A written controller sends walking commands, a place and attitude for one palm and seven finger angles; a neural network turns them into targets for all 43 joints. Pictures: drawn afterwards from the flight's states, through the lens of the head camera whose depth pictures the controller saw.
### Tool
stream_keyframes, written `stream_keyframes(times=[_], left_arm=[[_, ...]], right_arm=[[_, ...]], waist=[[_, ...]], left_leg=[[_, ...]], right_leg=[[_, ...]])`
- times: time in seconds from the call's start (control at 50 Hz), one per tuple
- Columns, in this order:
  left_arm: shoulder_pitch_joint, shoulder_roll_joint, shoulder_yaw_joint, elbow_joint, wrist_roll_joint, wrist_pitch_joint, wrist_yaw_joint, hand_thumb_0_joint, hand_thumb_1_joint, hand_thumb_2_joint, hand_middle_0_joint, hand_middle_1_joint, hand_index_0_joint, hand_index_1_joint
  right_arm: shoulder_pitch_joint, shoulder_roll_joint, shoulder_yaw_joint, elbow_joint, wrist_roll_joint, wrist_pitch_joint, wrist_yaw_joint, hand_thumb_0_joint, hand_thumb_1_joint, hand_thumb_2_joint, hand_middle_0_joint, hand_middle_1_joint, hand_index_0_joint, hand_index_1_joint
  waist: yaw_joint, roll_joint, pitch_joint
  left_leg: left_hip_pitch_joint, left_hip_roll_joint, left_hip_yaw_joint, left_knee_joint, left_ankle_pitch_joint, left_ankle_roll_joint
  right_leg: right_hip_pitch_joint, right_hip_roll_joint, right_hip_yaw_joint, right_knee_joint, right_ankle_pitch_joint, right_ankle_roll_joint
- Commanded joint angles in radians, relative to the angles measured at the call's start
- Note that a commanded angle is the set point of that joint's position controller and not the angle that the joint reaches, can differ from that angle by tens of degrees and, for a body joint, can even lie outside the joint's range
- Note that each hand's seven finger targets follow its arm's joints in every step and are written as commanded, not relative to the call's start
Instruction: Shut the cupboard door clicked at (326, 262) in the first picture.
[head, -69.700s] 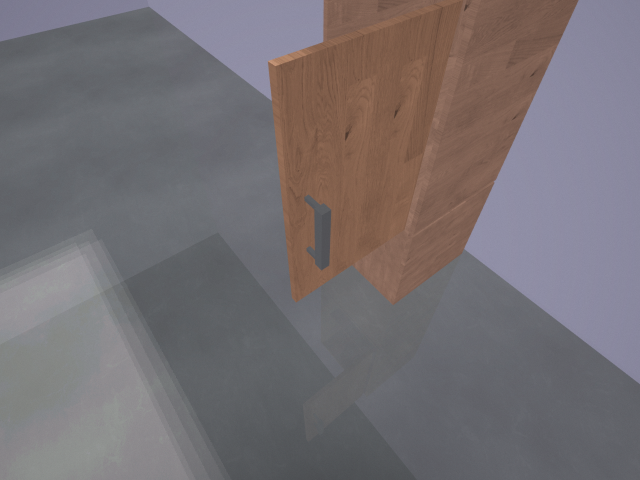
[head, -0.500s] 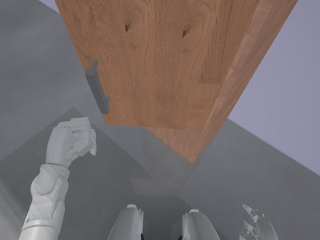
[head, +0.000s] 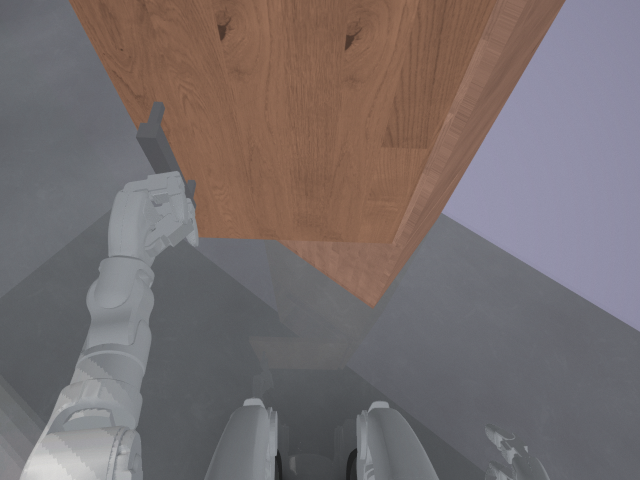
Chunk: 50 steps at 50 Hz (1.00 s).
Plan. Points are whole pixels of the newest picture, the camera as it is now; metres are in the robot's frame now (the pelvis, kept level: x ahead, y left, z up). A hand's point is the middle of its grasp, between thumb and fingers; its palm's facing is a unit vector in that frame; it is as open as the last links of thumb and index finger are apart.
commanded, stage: bring the fist close to the handle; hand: left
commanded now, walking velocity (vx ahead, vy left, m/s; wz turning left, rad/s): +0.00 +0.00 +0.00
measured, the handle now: (173, 164) +0.51 +0.20 +0.03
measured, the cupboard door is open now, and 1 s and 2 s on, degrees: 36 29 15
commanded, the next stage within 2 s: push the door shut along its arc in 0.36 s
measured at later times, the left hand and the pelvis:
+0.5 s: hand (194, 218) +0.42 +0.16 +0.04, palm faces -0.05 -1.00 -0.05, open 3.1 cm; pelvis +0.00 -0.01 +0.00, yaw +0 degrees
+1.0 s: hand (199, 181) +0.47 +0.16 +0.04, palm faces -0.17 -0.98 -0.07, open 3.1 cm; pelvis -0.02 +0.00 -0.02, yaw +0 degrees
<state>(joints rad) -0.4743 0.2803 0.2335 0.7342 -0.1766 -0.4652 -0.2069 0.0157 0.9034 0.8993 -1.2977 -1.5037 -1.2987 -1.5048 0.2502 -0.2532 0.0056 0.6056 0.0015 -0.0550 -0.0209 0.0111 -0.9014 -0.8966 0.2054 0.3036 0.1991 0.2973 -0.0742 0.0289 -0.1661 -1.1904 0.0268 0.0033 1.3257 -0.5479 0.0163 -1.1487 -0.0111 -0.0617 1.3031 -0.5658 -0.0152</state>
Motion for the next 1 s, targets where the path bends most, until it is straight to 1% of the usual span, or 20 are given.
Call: stream_keyframes(times=[0.0, 0.06, 0.12, 0.14, 0.18, 0.24, 0.28, 0.36, 0.4, 0.48, 0.56, 0.64, 0.68, 0.72, 0.78, 0.8, 0.82, 0.84, 0.92, 0.98], left_arm=[[-0.321, 0.187, 0.063, -0.174, -0.004, -0.125, 0.000, 0.000, 0.900, 0.900, -1.300, -1.500, -1.300, -1.500], [-0.257, 0.196, 0.068, -0.081, 0.007, -0.089, -0.018, 0.000, 0.900, 0.900, -1.300, -1.500, -1.300, -1.500], [-0.263, 0.178, 0.059, -0.082, -0.008, -0.059, -0.035, 0.000, 0.900, 0.900, -1.300, -1.500, -1.300, -1.500], [-0.270, 0.206, 0.085, -0.112, -0.016, -0.061, -0.035, 0.000, 0.900, 0.900, -1.300, -1.500, -1.300, -1.500], [-0.302, 0.196, 0.083, -0.174, -0.036, -0.082, -0.031, 0.000, 0.900, 0.900, -1.300, -1.500, -1.300, -1.500], [-0.338, 0.193, 0.077, -0.198, -0.028, -0.127, -0.017, 0.000, 0.900, 0.900, -1.300, -1.500, -1.300, -1.500], [-0.400, 0.186, 0.050, -0.214, -0.014, -0.155, -0.007, 0.000, 0.900, 0.900, -1.300, -1.500, -1.300, -1.500], [-0.353, 0.170, 0.041, -0.116, 0.004, -0.146, -0.008, 0.000, 0.900, 0.900, -1.300, -1.500, -1.300, -1.500], [-0.338, 0.173, 0.042, -0.090, 0.006, -0.131, -0.015, 0.000, 0.900, 0.900, -1.300, -1.500, -1.300, -1.500], [-0.363, 0.198, 0.059, -0.094, -0.003, -0.106, -0.024, 0.000, 0.900, 0.900, -1.300, -1.500, -1.300, -1.500], [-0.505, 0.257, 0.078, -0.089, 0.008, -0.131, -0.039, 0.000, 0.900, 0.900, -1.300, -1.500, -1.300, -1.500], [-0.586, 0.265, 0.070, -0.020, 0.011, -0.147, -0.067, 0.000, 0.900, 0.900, -1.300, -1.500, -1.300, -1.500], [-0.602, 0.255, 0.054, 0.000, 0.012, -0.140, -0.089, 0.000, 0.900, 0.900, -1.300, -1.500, -1.300, -1.500], [-0.626, 0.236, 0.029, 0.055, 0.016, -0.117, -0.109, 0.000, 0.900, 0.900, -1.300, -1.500, -1.300, -1.500], [-0.722, 0.253, 0.025, 0.087, 0.013, -0.097, -0.125, 0.000, 0.900, 0.900, -1.300, -1.500, -1.300, -1.500], [-0.727, 0.265, 0.032, 0.112, 0.018, -0.092, -0.128, 0.000, 0.900, 0.900, -1.300, -1.500, -1.300, -1.500], [-0.752, 0.243, 0.008, 0.124, 0.020, -0.083, -0.133, 0.000, 0.900, 0.900, -1.300, -1.500, -1.300, -1.500], [-0.772, 0.268, 0.026, 0.132, 0.023, -0.079, -0.134, 0.000, 0.900, 0.900, -1.300, -1.500, -1.300, -1.500], [-0.847, 0.246, -0.012, 0.167, 0.033, -0.068, -0.148, 0.000, 0.900, 0.900, -1.300, -1.500, -1.300, -1.500], [-0.890, 0.292, 0.022, 0.191, 0.034, -0.056, -0.151, 0.000, 0.900, 0.900, -1.300, -1.500, -1.300, -1.500]], right_arm=[[0.090, -0.159, -0.067, -0.079, -0.004, -0.024, 0.002, 0.000, -0.900, -0.900, 0.200, 0.300, 0.200, 0.300], [0.102, -0.165, -0.068, -0.084, 0.000, 0.002, 0.012, 0.000, -0.900, -0.900, 0.200, 0.300, 0.200, 0.300], [0.104, -0.161, -0.069, -0.098, 0.010, 0.018, 0.014, 0.000, -0.900, -0.900, 0.200, 0.300, 0.200, 0.300], [0.105, -0.165, -0.071, -0.105, 0.012, 0.021, 0.012, 0.000, -0.900, -0.900, 0.200, 0.300, 0.200, 0.300], [0.101, -0.160, -0.070, -0.116, 0.012, 0.017, 0.008, 0.000, -0.900, -0.900, 0.200, 0.300, 0.200, 0.300], [0.101, -0.157, -0.073, -0.095, 0.007, 0.014, 0.005, 0.000, -0.900, -0.900, 0.200, 0.300, 0.200, 0.300], [0.104, -0.158, -0.072, -0.084, 0.003, 0.007, 0.001, 0.000, -0.900, -0.900, 0.200, 0.300, 0.200, 0.300], [0.099, -0.161, -0.072, -0.070, 0.000, 0.013, 0.005, 0.000, -0.900, -0.900, 0.200, 0.300, 0.200, 0.300], [0.096, -0.162, -0.069, -0.074, 0.003, 0.015, 0.006, 0.000, -0.900, -0.900, 0.200, 0.300, 0.200, 0.300], [0.100, -0.166, -0.069, -0.090, 0.006, 0.024, 0.005, 0.000, -0.900, -0.900, 0.200, 0.300, 0.200, 0.300], [0.094, -0.165, -0.063, -0.076, 0.004, 0.027, -0.004, 0.000, -0.900, -0.900, 0.200, 0.300, 0.200, 0.300], [0.104, -0.168, -0.060, -0.055, 0.002, 0.020, -0.010, 0.000, -0.900, -0.900, 0.200, 0.300, 0.200, 0.300], [0.118, -0.173, -0.062, -0.055, 0.002, 0.018, -0.008, 0.000, -0.900, -0.900, 0.200, 0.300, 0.200, 0.300], [0.122, -0.179, -0.061, -0.046, 0.004, 0.024, -0.004, 0.000, -0.900, -0.900, 0.200, 0.300, 0.200, 0.300], [0.139, -0.187, -0.060, -0.041, 0.007, 0.025, -0.008, 0.000, -0.900, -0.900, 0.200, 0.300, 0.200, 0.300], [0.139, -0.190, -0.060, -0.034, 0.008, 0.027, -0.008, 0.000, -0.900, -0.900, 0.200, 0.300, 0.200, 0.300], [0.143, -0.189, -0.058, -0.032, 0.008, 0.028, -0.007, 0.000, -0.900, -0.900, 0.200, 0.300, 0.200, 0.300], [0.150, -0.193, -0.058, -0.028, 0.007, 0.029, -0.007, 0.000, -0.900, -0.900, 0.200, 0.300, 0.200, 0.300], [0.171, -0.201, -0.058, -0.017, 0.003, 0.029, -0.003, 0.000, -0.900, -0.900, 0.200, 0.300, 0.200, 0.300], [0.190, -0.207, -0.055, -0.018, 0.000, 0.029, -0.002, 0.000, -0.900, -0.900, 0.200, 0.300, 0.200, 0.300]], waist=[[0.005, 0.067, -0.501], [0.000, 0.008, -0.444], [-0.002, -0.012, -0.436], [0.007, -0.015, -0.446], [-0.001, -0.010, -0.466], [-0.007, -0.007, -0.465], [-0.029, 0.020, -0.448], [-0.024, 0.009, -0.417], [-0.012, 0.036, -0.421], [-0.017, 0.021, -0.426], [-0.039, 0.011, -0.431], [-0.058, 0.031, -0.449], [-0.062, 0.067, -0.477], [-0.074, 0.080, -0.456], [-0.106, 0.047, -0.430], [-0.099, 0.053, -0.444], [-0.116, 0.059, -0.436], [-0.113, 0.058, -0.444], [-0.141, 0.085, -0.468], [-0.146, 0.093, -0.486]], left_leg=[[0.356, -0.018, -0.048, -0.145, 0.336, -0.003], [0.284, -0.020, -0.037, -0.154, 0.300, 0.002], [0.259, -0.024, -0.026, -0.163, 0.277, 0.008], [0.264, -0.023, -0.026, -0.168, 0.281, 0.008], [0.277, -0.027, -0.025, -0.165, 0.291, 0.012], [0.295, -0.022, -0.030, -0.160, 0.281, 0.010], [0.314, -0.020, -0.040, -0.155, 0.276, 0.011], [0.291, -0.022, -0.037, -0.161, 0.223, 0.009], [0.294, -0.024, -0.036, -0.168, 0.221, 0.006], [0.287, -0.026, -0.034, -0.167, 0.236, 0.011], [0.270, -0.023, -0.039, -0.147, 0.213, 0.013], [0.271, -0.021, -0.046, -0.124, 0.224, 0.014], [0.309, -0.022, -0.053, -0.121, 0.252, 0.014], [0.323, -0.016, -0.064, -0.125, 0.249, 0.010], [0.289, -0.018, -0.069, -0.113, 0.215, 0.020], [0.287, -0.017, -0.071, -0.112, 0.211, 0.017], [0.287, -0.016, -0.072, -0.107, 0.211, 0.020], [0.285, -0.015, -0.077, -0.103, 0.212, 0.019], [0.316, -0.012, -0.097, -0.095, 0.214, 0.019], [0.299, -0.015, -0.097, -0.084, 0.222, 0.023]], right_leg=[[0.208, 0.026, 0.044, -0.149, 0.334, -0.015], [0.240, 0.027, 0.049, -0.165, 0.333, -0.011], [0.277, 0.025, 0.058, -0.186, 0.334, -0.007], [0.295, 0.025, 0.061, -0.189, 0.339, -0.008], [0.303, 0.027, 0.062, -0.190, 0.346, -0.008], [0.280, 0.026, 0.062, -0.188, 0.331, -0.005], [0.233, 0.030, 0.055, -0.180, 0.311, -0.008], [0.214, 0.025, 0.058, -0.193, 0.259, -0.007], [0.216, 0.025, 0.057, -0.192, 0.254, -0.011], [0.236, 0.027, 0.057, -0.195, 0.274, -0.011], [0.230, 0.025, 0.070, -0.192, 0.254, -0.008], [0.202, 0.028, 0.069, -0.177, 0.258, -0.009], [0.169, 0.031, 0.058, -0.164, 0.268, -0.015], [0.123, 0.030, 0.048, -0.164, 0.251, -0.017], [0.108, 0.034, 0.050, -0.175, 0.220, -0.016], [0.105, 0.033, 0.050, -0.170, 0.213, -0.017], [0.086, 0.034, 0.048, -0.172, 0.211, -0.017], [0.081, 0.035, 0.046, -0.165, 0.208, -0.018], [0.015, 0.038, 0.031, -0.149, 0.191, -0.022], [0.015, 0.043, 0.030, -0.143, 0.190, -0.025]])
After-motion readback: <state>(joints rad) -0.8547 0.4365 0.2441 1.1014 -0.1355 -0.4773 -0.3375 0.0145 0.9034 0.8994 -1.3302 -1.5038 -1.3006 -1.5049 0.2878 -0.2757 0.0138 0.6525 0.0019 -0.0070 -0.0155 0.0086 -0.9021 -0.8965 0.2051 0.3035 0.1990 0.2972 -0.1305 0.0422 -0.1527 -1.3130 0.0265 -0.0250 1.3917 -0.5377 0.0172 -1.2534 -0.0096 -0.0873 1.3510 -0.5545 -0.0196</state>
